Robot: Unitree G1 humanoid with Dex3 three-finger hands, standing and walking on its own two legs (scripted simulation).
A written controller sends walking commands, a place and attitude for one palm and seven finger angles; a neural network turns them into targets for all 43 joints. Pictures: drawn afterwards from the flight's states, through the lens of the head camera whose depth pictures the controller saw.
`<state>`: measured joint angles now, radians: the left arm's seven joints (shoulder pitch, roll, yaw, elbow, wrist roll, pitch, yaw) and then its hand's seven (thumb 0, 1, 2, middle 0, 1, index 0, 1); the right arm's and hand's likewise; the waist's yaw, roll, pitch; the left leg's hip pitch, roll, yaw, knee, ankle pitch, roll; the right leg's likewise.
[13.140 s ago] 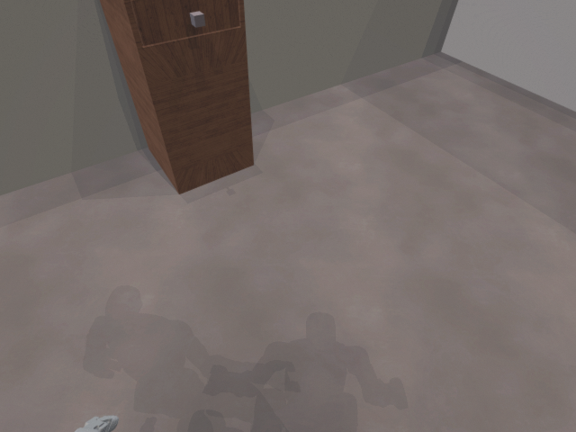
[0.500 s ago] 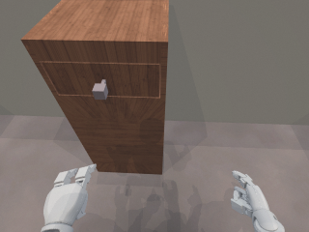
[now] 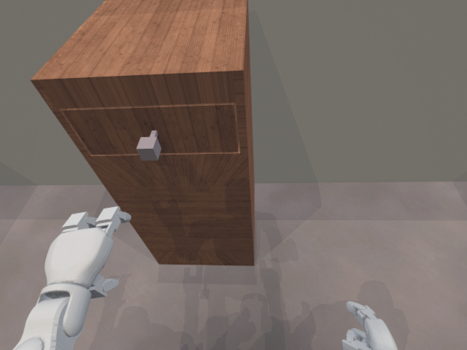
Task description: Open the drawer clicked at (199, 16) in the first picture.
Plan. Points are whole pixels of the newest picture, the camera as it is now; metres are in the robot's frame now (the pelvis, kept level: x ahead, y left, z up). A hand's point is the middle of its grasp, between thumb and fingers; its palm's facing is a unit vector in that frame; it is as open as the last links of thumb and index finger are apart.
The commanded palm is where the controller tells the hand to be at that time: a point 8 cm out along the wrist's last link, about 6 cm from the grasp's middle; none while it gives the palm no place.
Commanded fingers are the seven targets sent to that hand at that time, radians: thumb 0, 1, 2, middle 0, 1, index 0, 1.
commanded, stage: raise the hand with hooked fingers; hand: left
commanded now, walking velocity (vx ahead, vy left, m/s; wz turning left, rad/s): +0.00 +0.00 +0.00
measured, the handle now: (151, 143) +0.52 +0.25 +0.04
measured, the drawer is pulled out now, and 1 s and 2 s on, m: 0.00 0.00 0.00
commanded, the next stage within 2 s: move the hooked fingers above the handle in 1.00 s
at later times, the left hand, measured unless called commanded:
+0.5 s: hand (61, 195) +0.30 +0.30 +0.14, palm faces +0.12 -0.06 -0.99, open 13.7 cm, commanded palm +0.26 +0.30 +0.20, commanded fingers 0.00 -0.50 0.30 -0.30 -1.20 -0.30 -1.20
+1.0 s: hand (54, 197) +0.29 +0.29 +0.15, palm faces +0.12 -0.06 -0.99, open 13.8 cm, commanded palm +0.26 +0.29 +0.21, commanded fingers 0.00 -0.50 0.30 -0.30 -1.20 -0.30 -1.20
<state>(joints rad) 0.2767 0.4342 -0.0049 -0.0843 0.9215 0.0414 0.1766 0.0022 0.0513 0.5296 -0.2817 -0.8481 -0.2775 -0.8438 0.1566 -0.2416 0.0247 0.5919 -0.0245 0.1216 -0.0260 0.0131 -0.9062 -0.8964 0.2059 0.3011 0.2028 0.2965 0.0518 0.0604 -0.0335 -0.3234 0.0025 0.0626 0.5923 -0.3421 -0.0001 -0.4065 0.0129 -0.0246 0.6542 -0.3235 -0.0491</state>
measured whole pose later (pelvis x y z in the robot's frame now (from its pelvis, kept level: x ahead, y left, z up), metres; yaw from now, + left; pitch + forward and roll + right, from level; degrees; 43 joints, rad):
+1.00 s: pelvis -0.01 +0.04 +0.02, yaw +3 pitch +0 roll +0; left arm -0.15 0.54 -0.02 -0.05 0.87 -0.02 -0.03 0.00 -0.49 0.30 -0.33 -1.20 -0.32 -1.20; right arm 0.16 -0.27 0.00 0.65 0.01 0.13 0.01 0.01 -0.91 -0.90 0.20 0.30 0.20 0.30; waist 0.10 0.08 0.03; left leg -0.16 -0.05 0.03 0.38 -0.22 0.05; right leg -0.21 -0.04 -0.05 0.40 -0.19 0.01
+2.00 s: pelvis +0.01 +0.03 +0.01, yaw +2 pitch +6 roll +0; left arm -0.46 0.49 -0.10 0.40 0.94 0.03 0.02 0.00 -0.48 0.30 -0.32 -1.20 -0.32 -1.20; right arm 0.21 -0.27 -0.03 0.65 0.04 0.15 -0.02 0.01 -0.91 -0.90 0.20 0.30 0.20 0.30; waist 0.04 0.07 -0.04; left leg -0.28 -0.04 0.04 0.44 -0.26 0.04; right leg -0.33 -0.02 -0.05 0.47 -0.24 0.00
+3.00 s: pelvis +0.01 +0.02 +0.01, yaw +1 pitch +10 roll +0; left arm -0.72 0.49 -0.10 0.81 1.00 -0.09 0.03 0.00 -0.48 0.30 -0.32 -1.20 -0.33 -1.21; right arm 0.32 -0.27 -0.04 0.66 0.03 0.16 -0.06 0.01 -0.91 -0.90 0.20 0.30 0.20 0.30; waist -0.04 0.05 -0.07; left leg -0.39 -0.01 0.04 0.52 -0.30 0.03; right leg -0.45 0.00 -0.04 0.54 -0.26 -0.03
